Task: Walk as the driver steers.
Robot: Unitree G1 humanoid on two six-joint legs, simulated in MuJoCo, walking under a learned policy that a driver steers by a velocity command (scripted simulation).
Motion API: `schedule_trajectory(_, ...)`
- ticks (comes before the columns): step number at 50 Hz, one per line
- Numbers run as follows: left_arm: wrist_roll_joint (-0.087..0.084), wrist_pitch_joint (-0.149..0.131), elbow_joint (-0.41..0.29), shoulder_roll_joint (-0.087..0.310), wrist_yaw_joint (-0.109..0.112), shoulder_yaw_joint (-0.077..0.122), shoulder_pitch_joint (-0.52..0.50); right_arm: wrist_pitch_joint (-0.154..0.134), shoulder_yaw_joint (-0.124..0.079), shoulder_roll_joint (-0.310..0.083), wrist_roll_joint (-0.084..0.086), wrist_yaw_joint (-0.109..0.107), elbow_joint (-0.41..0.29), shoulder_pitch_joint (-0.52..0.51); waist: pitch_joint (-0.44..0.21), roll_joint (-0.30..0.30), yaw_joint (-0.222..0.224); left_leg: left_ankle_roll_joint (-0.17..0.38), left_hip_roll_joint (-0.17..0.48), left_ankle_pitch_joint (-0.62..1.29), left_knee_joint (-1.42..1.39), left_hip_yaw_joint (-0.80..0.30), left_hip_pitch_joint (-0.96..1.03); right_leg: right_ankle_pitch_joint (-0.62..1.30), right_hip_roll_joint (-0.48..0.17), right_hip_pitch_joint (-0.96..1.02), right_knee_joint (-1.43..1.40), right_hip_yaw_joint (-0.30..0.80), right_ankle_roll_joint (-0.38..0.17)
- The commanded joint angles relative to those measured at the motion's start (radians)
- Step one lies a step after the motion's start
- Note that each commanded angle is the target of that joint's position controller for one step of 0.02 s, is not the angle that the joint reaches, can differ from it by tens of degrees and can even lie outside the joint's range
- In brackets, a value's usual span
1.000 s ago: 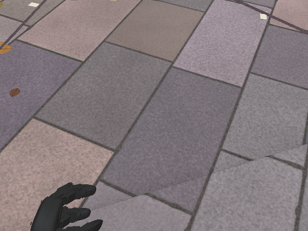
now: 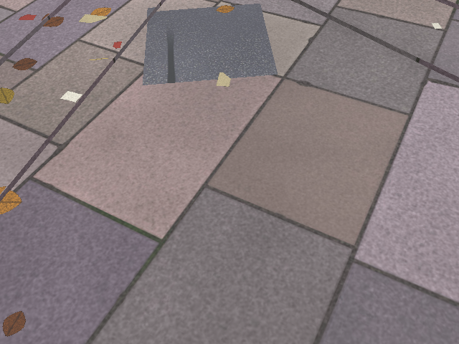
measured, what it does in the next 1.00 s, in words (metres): walks ahead, turning right: left foot, then right foot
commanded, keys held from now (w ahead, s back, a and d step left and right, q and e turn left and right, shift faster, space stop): e+shift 0.58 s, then shift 0.12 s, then q+shift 0.18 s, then w+q+shift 0.12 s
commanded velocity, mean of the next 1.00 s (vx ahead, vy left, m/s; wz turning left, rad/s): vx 0.15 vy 0.00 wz -0.62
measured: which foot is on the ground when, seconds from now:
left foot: up 0.00-0.24, down 0.26-0.64, up 0.66-1.00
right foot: down 0.00-0.26, up 0.28-0.62, down 0.64-1.00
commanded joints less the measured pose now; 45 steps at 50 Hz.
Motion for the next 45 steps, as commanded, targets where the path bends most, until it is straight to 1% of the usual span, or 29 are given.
schedule_trajectory(1, 0.003, -0.012, -0.066, 0.241, 0.041, 0.040, 0.070, 0.022, 0.011, -0.074, -0.020, -0.002, -0.125, 0.093, -0.126, -0.188, -0.082, -0.053, 0.009, -0.080, 0.003, -0.123, -0.446, 0.976, -0.473, 0.341, -0.208, 0.787, -0.275)
schedule_trajectory(2, 0.005, -0.017, -0.075, 0.213, 0.050, 0.040, 0.045, 0.037, 0.007, -0.122, -0.014, -0.014, -0.122, 0.080, -0.152, -0.124, -0.083, -0.074, 0.033, -0.077, 0.013, -0.162, -0.448, 0.992, -0.510, 0.326, -0.212, 0.878, -0.302)
schedule_trajectory(3, 0.001, -0.019, -0.073, 0.177, 0.052, 0.031, 0.058, 0.051, -0.001, -0.155, -0.002, -0.021, -0.138, -0.002, -0.142, -0.018, -0.058, -0.088, 0.034, -0.035, -0.050, -0.180, -0.393, 0.917, -0.472, 0.212, -0.209, 0.823, -0.285)
schedule_trajectory(4, 0.002, -0.012, -0.072, 0.159, 0.051, 0.026, 0.035, 0.056, -0.002, -0.152, 0.008, -0.021, -0.142, -0.061, -0.125, 0.098, -0.068, -0.092, 0.042, 0.004, -0.192, -0.162, -0.327, 0.800, -0.387, 0.141, -0.218, 0.697, -0.224)
schedule_trajectory(5, -0.004, -0.010, -0.065, 0.165, 0.053, 0.027, 0.048, 0.054, 0.006, -0.137, 0.015, -0.017, -0.176, -0.119, -0.089, 0.095, -0.050, -0.069, 0.034, 0.087, -0.365, -0.137, -0.272, 0.828, -0.317, 0.086, -0.206, 0.602, -0.158)
schedule_trajectory(7, -0.019, 0.003, -0.044, 0.142, 0.049, 0.030, 0.054, 0.054, 0.030, -0.066, 0.028, -0.007, -0.198, -0.172, -0.122, 0.021, -0.012, -0.031, -0.039, 0.283, -0.576, -0.077, -0.099, 0.840, -0.145, 0.051, -0.150, 0.432, -0.032)
schedule_trajectory(9, -0.024, 0.019, -0.043, 0.129, 0.045, 0.037, 0.035, 0.053, 0.039, -0.041, 0.043, -0.002, -0.206, -0.144, -0.181, -0.019, -0.012, -0.010, -0.101, 0.391, -0.739, -0.061, 0.013, 0.747, -0.077, 0.080, -0.076, 0.409, 0.053)
schedule_trajectory(11, -0.023, 0.024, -0.066, 0.129, 0.045, 0.044, -0.017, 0.047, 0.029, -0.058, 0.039, -0.010, -0.183, -0.044, -0.198, -0.042, -0.069, 0.002, -0.123, 0.470, -0.885, -0.082, 0.152, 0.635, -0.056, 0.064, 0.023, 0.450, 0.108)
schedule_trajectory(12, -0.030, 0.020, -0.082, 0.116, 0.044, 0.043, -0.050, 0.039, 0.021, -0.074, 0.031, -0.018, -0.156, 0.056, -0.210, -0.043, -0.124, 0.018, -0.089, 0.572, -0.965, -0.109, 0.273, 0.556, -0.030, 0.019, 0.138, 0.434, 0.142)
schedule_trajectory(13, -0.039, 0.012, -0.109, 0.031, 0.043, 0.024, -0.018, 0.035, 0.007, -0.141, 0.023, -0.032, -0.143, 0.149, -0.278, 0.086, -0.137, 0.071, 0.156, 0.816, -0.970, -0.303, 0.457, 0.098, 0.032, -0.104, 0.392, 0.333, 0.183)
schedule_trajectory(14, -0.031, 0.021, -0.113, -0.019, 0.061, 0.014, 0.133, 0.053, 0.016, -0.145, 0.025, -0.027, -0.175, 0.149, -0.358, 0.164, -0.052, 0.163, 0.441, 1.225, -0.900, -0.525, 0.517, -0.552, 0.101, -0.193, 0.589, 0.203, 0.178)
schedule_trajectory(15, -0.005, 0.034, -0.110, 0.024, 0.061, 0.020, 0.182, 0.069, -0.005, -0.143, 0.038, -0.030, -0.180, 0.100, -0.419, 0.218, -0.023, 0.264, 0.494, 0.991, -0.957, -0.666, 0.452, -0.485, 0.014, -0.234, 0.680, 0.149, 0.190)
schedule_trajectory(16, 0.019, 0.056, -0.098, 0.054, 0.053, 0.025, 0.110, 0.085, 0.006, -0.075, 0.041, -0.038, -0.207, 0.020, -0.299, 0.125, -0.027, 0.253, 0.397, 0.667, -1.012, -0.564, 0.339, -0.376, -0.049, -0.259, 0.697, 0.128, 0.203)
schedule_trajectory(17, 0.020, 0.071, -0.111, 0.056, 0.036, 0.028, 0.043, 0.100, 0.019, -0.030, 0.037, -0.041, -0.218, -0.044, -0.197, 0.106, -0.026, 0.210, 0.303, 0.456, -1.066, -0.420, 0.228, -0.296, -0.072, -0.251, 0.665, 0.117, 0.217)
schedule_trajectory(20, -0.005, 0.107, -0.136, 0.034, 0.002, 0.016, 0.022, 0.109, 0.003, -0.073, 0.014, -0.038, -0.210, -0.090, -0.117, 0.141, -0.005, 0.191, 0.223, 0.383, -1.142, -0.195, 0.046, -0.205, -0.109, -0.171, 0.643, 0.070, 0.241)
schedule_trajectory(23, -0.008, 0.114, -0.176, 0.026, -0.006, 0.004, -0.034, 0.100, -0.012, -0.095, 0.012, -0.028, -0.196, -0.050, -0.139, 0.106, -0.016, 0.199, 0.256, 0.362, -1.148, -0.119, 0.057, -0.179, -0.140, -0.146, 0.526, 0.050, 0.228)
schedule_trajectory(26, -0.011, 0.118, -0.219, 0.028, -0.023, -0.005, -0.095, 0.101, -0.027, -0.133, 0.007, -0.018, -0.201, -0.051, -0.144, 0.122, -0.021, 0.180, 0.283, 0.272, -1.154, -0.042, 0.026, -0.174, -0.174, -0.048, 0.345, 0.023, 0.203)
schedule_trajectory(30, -0.023, 0.115, -0.241, 0.053, -0.034, -0.001, -0.118, 0.117, -0.048, -0.180, 0.008, -0.001, -0.199, -0.007, -0.154, 0.126, -0.037, 0.122, 0.305, 0.155, -1.099, 0.035, 0.003, -0.199, -0.138, 0.107, 0.111, -0.045, 0.161)
schedule_trajectory(31, -0.019, 0.109, -0.228, 0.049, -0.031, 0.000, -0.079, 0.125, -0.048, -0.178, 0.015, 0.006, -0.194, 0.006, -0.151, 0.088, -0.015, 0.087, 0.292, 0.143, -1.038, 0.068, -0.041, -0.165, -0.115, 0.190, 0.000, -0.048, 0.143)
schedule_trajectory(32, -0.008, 0.100, -0.206, 0.059, -0.021, 0.003, -0.025, 0.135, -0.050, -0.162, 0.021, 0.014, -0.178, 0.048, -0.130, -0.008, 0.002, 0.027, 0.255, 0.108, -0.912, 0.115, -0.120, -0.123, -0.129, 0.267, -0.139, 0.041, 0.123)
schedule_trajectory(33, 0.003, 0.090, -0.215, 0.144, 0.001, 0.014, -0.022, 0.145, -0.035, -0.082, 0.029, 0.029, -0.181, 0.113, -0.076, -0.323, -0.020, -0.059, 0.120, -0.122, -0.607, 0.225, -0.299, -0.101, -0.390, 0.279, -0.354, 0.426, 0.063)
schedule_trajectory(34, 0.016, 0.088, -0.258, 0.265, 0.016, 0.045, -0.043, 0.161, -0.032, -0.098, 0.020, 0.005, -0.241, 0.024, -0.026, -0.323, 0.012, -0.078, 0.013, -0.190, -0.463, 0.073, -0.370, 0.064, -0.549, 0.074, -0.389, 0.620, -0.065)
schedule_trajectory(35, 0.024, 0.086, -0.237, 0.205, 0.026, 0.035, -0.049, 0.168, -0.037, -0.115, 0.032, 0.000, -0.236, -0.027, -0.025, -0.200, 0.010, -0.060, 0.044, -0.086, -0.375, -0.015, -0.303, 0.108, -0.479, 0.048, -0.361, 0.479, -0.061)
schedule_trajectory(37, 0.019, 0.074, -0.248, 0.104, 0.034, -0.003, -0.202, 0.158, -0.032, -0.096, 0.046, 0.010, -0.167, 0.085, -0.057, -0.189, -0.086, -0.035, 0.034, 0.094, -0.371, -0.009, -0.216, 0.167, -0.344, 0.051, -0.351, 0.275, 0.000)
schedule_trajectory(39, 0.005, 0.054, -0.246, -0.007, 0.046, -0.043, -0.234, 0.158, -0.035, -0.103, 0.032, 0.020, -0.096, 0.168, -0.123, -0.171, -0.095, -0.029, 0.021, 0.136, -0.359, 0.014, -0.125, 0.338, -0.309, 0.105, -0.330, 0.165, 0.009)
schedule_trajectory(40, 0.006, 0.045, -0.236, -0.052, 0.049, -0.063, -0.230, 0.162, -0.029, -0.082, 0.039, 0.028, -0.085, 0.171, -0.133, -0.135, -0.093, -0.028, 0.017, 0.130, -0.416, -0.004, -0.079, 0.350, -0.317, 0.117, -0.332, 0.131, 0.019)
schedule_trajectory(41, 0.011, 0.039, -0.224, -0.052, 0.054, -0.067, -0.219, 0.165, -0.021, -0.063, 0.047, 0.036, -0.085, 0.157, -0.119, -0.126, -0.081, -0.025, 0.009, 0.125, -0.490, -0.020, -0.055, 0.316, -0.326, 0.131, -0.332, 0.108, 0.031)
schedule_trajectory(44, 0.008, 0.046, -0.188, 0.038, 0.068, -0.038, -0.151, 0.170, -0.028, -0.085, 0.043, 0.045, -0.107, 0.115, -0.080, -0.156, -0.031, -0.001, -0.014, 0.062, -0.563, -0.010, -0.087, 0.254, -0.386, 0.207, -0.295, 0.135, 0.010)
schedule_trajectory(45, 0.011, 0.050, -0.178, 0.060, 0.066, -0.027, -0.100, 0.170, -0.029, -0.096, 0.036, 0.049, -0.115, 0.115, -0.106, -0.161, -0.005, 0.011, -0.013, 0.040, -0.564, 0.009, -0.104, 0.010, -0.412, 0.242, -0.339, 0.174, -0.006)
Velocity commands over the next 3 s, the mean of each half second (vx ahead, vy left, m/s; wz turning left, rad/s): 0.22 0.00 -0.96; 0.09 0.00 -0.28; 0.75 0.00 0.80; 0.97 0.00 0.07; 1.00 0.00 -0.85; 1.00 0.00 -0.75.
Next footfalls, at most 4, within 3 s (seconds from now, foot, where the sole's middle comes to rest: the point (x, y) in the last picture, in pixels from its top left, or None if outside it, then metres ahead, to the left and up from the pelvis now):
0.26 left None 0.37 0.12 -0.75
0.64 right None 0.16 -0.03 -0.75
1.16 left None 0.29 0.14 -0.75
1.56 right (318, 287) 0.65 -0.17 -0.75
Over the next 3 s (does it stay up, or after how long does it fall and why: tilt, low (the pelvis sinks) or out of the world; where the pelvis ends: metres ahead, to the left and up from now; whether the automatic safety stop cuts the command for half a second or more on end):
stays up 1.65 -0.43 0.03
